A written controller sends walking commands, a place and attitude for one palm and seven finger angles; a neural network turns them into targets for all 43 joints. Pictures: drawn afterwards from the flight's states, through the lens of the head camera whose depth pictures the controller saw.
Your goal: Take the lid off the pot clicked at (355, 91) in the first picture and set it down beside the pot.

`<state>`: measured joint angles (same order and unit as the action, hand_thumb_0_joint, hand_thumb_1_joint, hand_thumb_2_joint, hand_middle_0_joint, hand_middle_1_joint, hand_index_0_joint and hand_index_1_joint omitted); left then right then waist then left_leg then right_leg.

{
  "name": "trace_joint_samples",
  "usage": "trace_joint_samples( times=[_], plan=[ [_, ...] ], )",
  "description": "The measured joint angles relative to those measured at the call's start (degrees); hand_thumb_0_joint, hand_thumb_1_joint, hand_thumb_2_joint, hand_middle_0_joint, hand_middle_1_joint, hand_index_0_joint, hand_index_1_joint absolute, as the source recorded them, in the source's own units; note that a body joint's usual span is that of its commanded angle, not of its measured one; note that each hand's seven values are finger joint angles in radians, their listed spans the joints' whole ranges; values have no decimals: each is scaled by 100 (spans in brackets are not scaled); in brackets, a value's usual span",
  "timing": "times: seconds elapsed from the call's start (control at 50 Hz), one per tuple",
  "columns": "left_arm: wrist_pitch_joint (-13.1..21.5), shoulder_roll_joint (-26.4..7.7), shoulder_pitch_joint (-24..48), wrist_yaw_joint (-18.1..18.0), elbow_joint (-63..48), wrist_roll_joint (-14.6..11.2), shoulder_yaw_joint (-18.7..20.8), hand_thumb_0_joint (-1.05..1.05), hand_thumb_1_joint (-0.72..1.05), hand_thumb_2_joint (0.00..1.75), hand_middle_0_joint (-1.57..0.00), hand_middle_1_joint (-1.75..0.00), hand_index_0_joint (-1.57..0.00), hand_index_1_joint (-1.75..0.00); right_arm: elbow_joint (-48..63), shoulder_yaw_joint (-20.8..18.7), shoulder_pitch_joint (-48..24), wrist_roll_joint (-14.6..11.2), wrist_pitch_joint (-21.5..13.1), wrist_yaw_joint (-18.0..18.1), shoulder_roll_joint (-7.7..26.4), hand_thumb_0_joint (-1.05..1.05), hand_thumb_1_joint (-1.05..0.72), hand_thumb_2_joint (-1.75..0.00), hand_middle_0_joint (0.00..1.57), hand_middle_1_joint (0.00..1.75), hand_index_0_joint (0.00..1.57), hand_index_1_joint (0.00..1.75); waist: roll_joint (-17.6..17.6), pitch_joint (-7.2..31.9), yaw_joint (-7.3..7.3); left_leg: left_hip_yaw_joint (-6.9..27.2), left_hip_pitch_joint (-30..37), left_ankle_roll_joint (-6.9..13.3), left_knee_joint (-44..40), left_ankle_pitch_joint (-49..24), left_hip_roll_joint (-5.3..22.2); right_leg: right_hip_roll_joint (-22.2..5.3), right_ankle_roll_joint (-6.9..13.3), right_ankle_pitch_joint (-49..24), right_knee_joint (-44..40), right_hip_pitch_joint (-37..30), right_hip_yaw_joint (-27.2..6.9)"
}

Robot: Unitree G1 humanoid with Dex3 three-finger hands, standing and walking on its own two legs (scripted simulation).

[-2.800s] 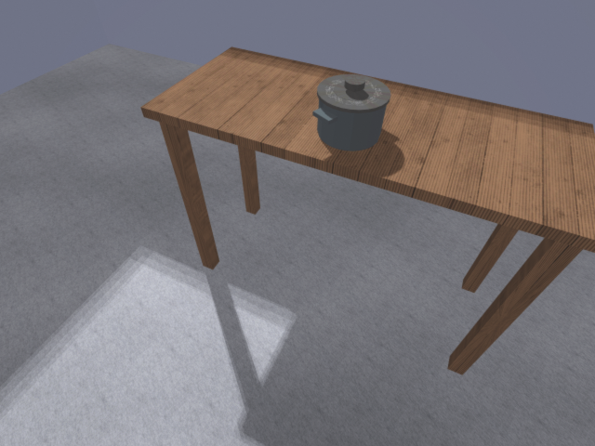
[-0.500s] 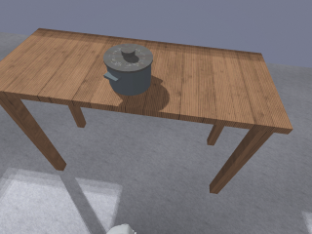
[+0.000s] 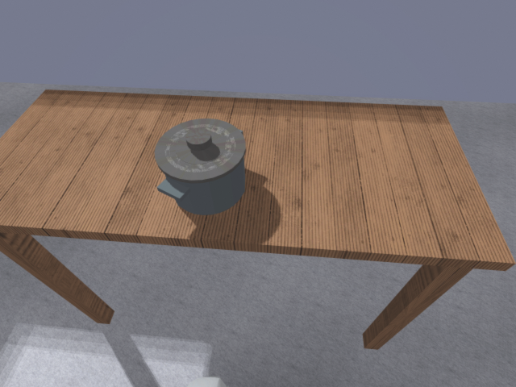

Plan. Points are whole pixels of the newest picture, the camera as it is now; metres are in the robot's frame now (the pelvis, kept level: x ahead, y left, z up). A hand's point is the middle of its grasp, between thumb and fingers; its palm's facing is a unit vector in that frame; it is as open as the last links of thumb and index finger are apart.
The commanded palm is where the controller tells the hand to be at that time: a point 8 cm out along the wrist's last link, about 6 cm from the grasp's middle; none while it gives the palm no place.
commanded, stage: come to a stop and stand still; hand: left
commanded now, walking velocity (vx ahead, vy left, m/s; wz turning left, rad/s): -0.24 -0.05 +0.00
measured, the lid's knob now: (198, 139) +0.50 +0.15 +0.10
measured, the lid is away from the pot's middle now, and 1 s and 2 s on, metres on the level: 0.00 0.00 0.00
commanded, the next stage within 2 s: look again from close up in 1.06 s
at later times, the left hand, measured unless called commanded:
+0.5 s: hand out of the picture +0.04 +0.22 -0.17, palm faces +0.01 -0.97 -0.24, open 7.3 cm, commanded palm none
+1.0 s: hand out of the picture -0.04 +0.18 -0.19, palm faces +0.07 -0.98 -0.16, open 7.3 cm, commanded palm none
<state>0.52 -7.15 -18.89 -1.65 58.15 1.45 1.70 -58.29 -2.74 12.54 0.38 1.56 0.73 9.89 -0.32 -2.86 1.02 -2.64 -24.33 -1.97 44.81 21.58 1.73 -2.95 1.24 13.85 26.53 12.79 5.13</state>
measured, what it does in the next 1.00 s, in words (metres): steps on the spot: left foot, then right foot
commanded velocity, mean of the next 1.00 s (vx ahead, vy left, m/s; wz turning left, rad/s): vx -0.01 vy -0.03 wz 0.00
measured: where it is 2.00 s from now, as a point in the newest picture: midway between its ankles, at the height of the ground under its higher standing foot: outside the picture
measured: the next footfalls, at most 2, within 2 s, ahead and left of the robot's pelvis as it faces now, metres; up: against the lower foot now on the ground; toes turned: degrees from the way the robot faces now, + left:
left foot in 0.10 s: +0.09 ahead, +0.14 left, +0.00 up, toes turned +4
right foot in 0.54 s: -0.05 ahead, -0.11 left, +0.00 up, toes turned -1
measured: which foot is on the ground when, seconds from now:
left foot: up 0.00-0.08, down 0.10-0.54, up 0.56-0.82, down 0.84-1.00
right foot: down 0.00-0.12, up 0.14-0.52, down 0.54-1.00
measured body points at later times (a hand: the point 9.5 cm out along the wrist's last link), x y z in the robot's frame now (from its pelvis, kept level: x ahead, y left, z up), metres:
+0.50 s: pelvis -0.03 +0.02 +0.00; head +0.00 +0.03 +0.45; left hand +0.04 +0.27 -0.15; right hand +0.01 -0.22 -0.15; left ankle +0.05 +0.13 -0.74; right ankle -0.09 -0.11 -0.72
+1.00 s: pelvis -0.01 +0.02 -0.01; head +0.00 +0.04 +0.44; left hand -0.04 +0.23 -0.18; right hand +0.03 -0.21 -0.16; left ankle -0.01 +0.11 -0.74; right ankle -0.09 -0.11 -0.74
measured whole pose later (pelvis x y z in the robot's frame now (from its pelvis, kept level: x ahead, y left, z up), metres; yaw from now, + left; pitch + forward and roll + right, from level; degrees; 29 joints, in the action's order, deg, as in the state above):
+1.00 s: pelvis -0.01 +0.02 -0.01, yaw -1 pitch -1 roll +0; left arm -0.9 -8.1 -17.4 -2.9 64.7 0.4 1.0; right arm -62.8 -1.3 11.3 0.6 0.1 2.6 8.1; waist 2.8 -2.1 1.6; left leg -3.5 -13.1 2.9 27.7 14.3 -2.0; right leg -2.1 -1.5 20.8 26.1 4.8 0.3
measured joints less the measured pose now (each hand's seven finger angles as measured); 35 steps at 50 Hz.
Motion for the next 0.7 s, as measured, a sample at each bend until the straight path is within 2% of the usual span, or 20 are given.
trace_joint_samples(
  times=[0.04,0.08,0.1,0.12,0.16,0.2,0.24,0.3,0.36,0.4,0.46,0.5,0.54,0.58,0.6,0.66,0.7],
  plan=[
    [-46,-20,56,-5,7,-5,22,1,91,90,-20,-30,-21,-30,1,-10,-70,-7,32,17,-17,1,-92,-89,20,30,19,30,28,-87,25,-4,122,-28,-319,-126,-9,-20,-69,94,97,-9,-2],
    [-89,-66,109,-24,-4,-19,59,1,91,90,-20,-30,-21,-30,10,-12,-128,-1,34,29,-39,1,-92,-89,20,30,20,30,67,-162,42,-35,375,-36,-908,-625,-22,-28,-153,239,307,26,-3],
    [-115,-92,118,-35,-19,-32,74,1,91,90,-20,-30,-21,-30,25,-9,-133,9,7,32,-35,1,-92,-89,20,30,20,30,51,-176,43,-53,542,41,-1244,-1135,16,0,-202,347,482,73,6],
    [-150,-158,171,-49,-16,-55,93,1,91,90,-20,-30,-21,-30,18,-9,-160,21,-23,44,-77,1,-91,-89,20,30,20,30,127,-204,33,-80,573,190,-1260,-1068,-13,-36,-217,462,724,165,-15],
    [-233,-321,318,-109,-21,-89,140,1,91,90,-20,-30,-21,-30,53,25,-242,50,-28,83,-184,1,-92,-89,20,30,20,30,323,-298,33,-146,582,367,-1153,-814,-63,49,-207,1353,1723,493,-328],
    [-313,-443,462,-142,-28,-79,207,1,91,90,-20,-30,-21,-30,116,62,-262,82,-57,147,-240,1,-92,-89,20,30,20,30,378,-297,-16,-135,593,414,-1253,-805,-36,270,-200,1702,2801,854,-570],
    [-355,-538,594,-131,-76,-72,258,1,91,90,-20,-30,-20,-30,165,87,-272,104,-59,187,-254,1,-93,-89,20,30,20,30,362,-269,-62,-99,591,401,-1430,-951,8,423,-223,1641,3543,1115,-675],
    [-390,-657,732,-84,-177,-65,302,1,91,90,-20,-30,-20,-30,199,107,-283,118,-50,205,-256,1,-92,-89,20,30,20,30,365,-196,-94,-111,581,409,-1698,-1171,42,480,-294,1255,3952,1278,-786],
    [-438,-717,790,-29,-246,-54,310,1,91,90,-20,-30,-20,-30,208,101,-257,123,-32,189,-232,1,-92,-89,20,30,20,30,339,-88,-133,-141,556,392,-1891,-1339,64,415,-323,1079,3668,1152,-825],
    [-470,-712,789,11,-249,-45,292,1,91,90,-20,-30,-20,-30,196,79,-222,139,-4,159,-194,1,-91,-89,20,30,20,30,277,-14,-176,-152,545,373,-1986,-1428,83,334,-308,1132,3105,907,-768],
    [-459,-652,739,56,-215,-55,230,1,91,90,-20,-30,-20,-30,148,29,-129,175,28,100,-114,1,-91,-89,20,30,20,30,142,86,-261,-143,529,329,-2097,-1546,104,246,-200,1296,1895,381,-616],
    [-382,-597,646,71,-182,-72,190,1,91,90,-20,-30,-20,-30,76,-11,-29,178,54,60,-61,1,-91,-89,20,30,20,30,81,164,-282,-142,510,273,-2121,-1596,92,232,-112,1028,873,-82,-507],
    [-264,-577,490,49,-145,-51,151,0,91,90,-20,-30,-20,-30,-29,-44,77,131,95,38,-52,1,-91,-89,20,30,20,30,172,256,-247,-191,371,177,-1862,-1277,-10,162,-48,699,-34,-454,-537],
    [-254,-427,351,20,-20,-25,83,0,91,90,-20,-30,-20,-30,-156,-68,198,115,172,10,21,1,-91,-89,20,30,20,30,31,305,-218,-35,228,111,-1336,-451,-12,231,-47,503,-130,-522,-492],
    [-243,-358,258,20,34,-22,50,0,91,90,-20,-30,-20,-30,-206,-74,280,122,186,-16,51,1,-91,-89,20,30,20,30,-8,356,-193,28,156,115,-1011,-272,-40,244,-35,443,-231,-575,-482],
    [-130,-184,-3,28,185,-52,-5,1,91,90,-20,-30,-20,-30,-319,-63,447,119,144,-67,106,1,-91,-89,20,30,20,30,-47,409,-122,92,104,120,-343,-259,-80,273,-30,272,-564,-745,-524],
    [-56,-87,-102,37,264,-49,-36,1,91,90,-20,-30,-20,-30,-348,-51,503,101,82,-67,122,1,-91,-89,20,30,20,30,-64,348,-113,81,177,96,-234,-210,-86,291,-33,251,-619,-799,-516]
  ],
)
